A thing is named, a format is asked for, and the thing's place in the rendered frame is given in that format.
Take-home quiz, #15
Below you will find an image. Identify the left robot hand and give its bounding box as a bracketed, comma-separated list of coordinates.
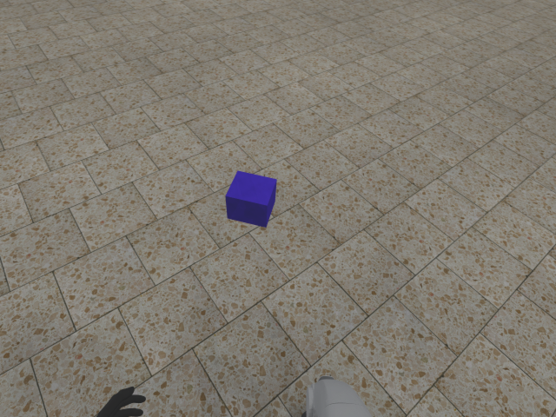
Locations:
[97, 387, 146, 417]

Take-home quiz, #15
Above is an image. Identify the robot right thigh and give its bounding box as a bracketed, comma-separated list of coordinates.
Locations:
[306, 379, 372, 417]

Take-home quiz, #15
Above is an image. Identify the carton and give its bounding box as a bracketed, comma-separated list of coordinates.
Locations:
[226, 171, 277, 228]

